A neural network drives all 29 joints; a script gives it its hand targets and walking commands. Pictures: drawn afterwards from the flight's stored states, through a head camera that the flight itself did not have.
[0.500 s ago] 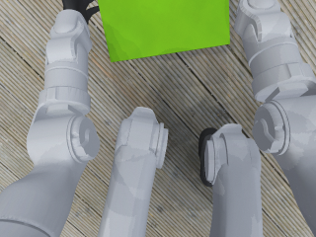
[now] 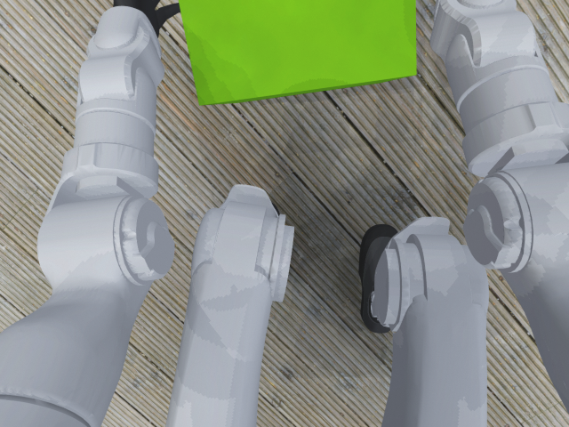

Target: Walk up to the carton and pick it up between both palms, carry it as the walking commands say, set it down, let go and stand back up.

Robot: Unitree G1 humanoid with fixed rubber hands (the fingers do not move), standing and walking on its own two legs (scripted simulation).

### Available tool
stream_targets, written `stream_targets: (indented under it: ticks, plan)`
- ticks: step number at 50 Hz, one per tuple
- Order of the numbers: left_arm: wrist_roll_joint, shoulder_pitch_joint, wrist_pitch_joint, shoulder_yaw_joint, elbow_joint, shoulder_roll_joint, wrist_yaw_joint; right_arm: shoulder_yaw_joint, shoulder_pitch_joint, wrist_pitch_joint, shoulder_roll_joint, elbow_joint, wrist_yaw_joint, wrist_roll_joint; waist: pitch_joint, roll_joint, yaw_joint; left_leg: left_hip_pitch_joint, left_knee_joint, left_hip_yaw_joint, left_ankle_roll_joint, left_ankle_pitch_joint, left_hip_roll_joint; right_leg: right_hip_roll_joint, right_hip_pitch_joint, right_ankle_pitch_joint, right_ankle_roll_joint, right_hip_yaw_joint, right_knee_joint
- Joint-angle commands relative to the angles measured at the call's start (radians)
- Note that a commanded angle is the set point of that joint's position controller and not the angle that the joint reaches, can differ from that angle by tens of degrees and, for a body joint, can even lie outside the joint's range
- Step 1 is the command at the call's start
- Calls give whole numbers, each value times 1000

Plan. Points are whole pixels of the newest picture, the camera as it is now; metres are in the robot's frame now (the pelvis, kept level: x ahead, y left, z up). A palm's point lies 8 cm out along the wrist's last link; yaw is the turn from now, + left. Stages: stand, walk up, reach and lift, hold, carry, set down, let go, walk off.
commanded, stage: set down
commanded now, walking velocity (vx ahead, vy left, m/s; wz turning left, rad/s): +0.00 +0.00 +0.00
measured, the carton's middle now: out of the picture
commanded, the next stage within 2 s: none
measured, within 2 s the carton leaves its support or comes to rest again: rests again in 0.16 s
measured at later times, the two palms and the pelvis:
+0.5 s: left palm (145, 16) +0.49 +0.26 -0.19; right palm out of the picture +0.56 -0.06 -0.19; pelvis +0.00 +0.00 -0.01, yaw +0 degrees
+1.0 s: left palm (148, 15) +0.49 +0.26 -0.20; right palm out of the picture +0.56 -0.06 -0.20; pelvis +0.00 +0.00 -0.01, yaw +0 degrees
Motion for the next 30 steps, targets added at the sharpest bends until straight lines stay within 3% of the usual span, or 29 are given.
stream_targets:
  ticks: [1, 14, 30]
  plan:
    - [-91, -616, -52, -297, -139, -690, -240, 221, -525, -41, 832, -174, 241, 78, -1053, -48, 102, 500, -148, 78, 23, 437, -52, 18, 361, 307, -49, -74, -143]
    - [-113, -616, -70, -312, -129, -675, -235, 250, -522, -56, 817, -176, 247, 97, -1029, -47, 101, 500, -125, 66, 29, 461, -48, 11, 369, 334, -51, -67, -120]
    - [-85, -582, -69, -266, -72, -646, -241, 221, -494, -53, 776, -133, 255, 72, -926, -41, 90, 454, -117, 58, 35, 397, -38, 1, 334, 284, -55, -58, -118]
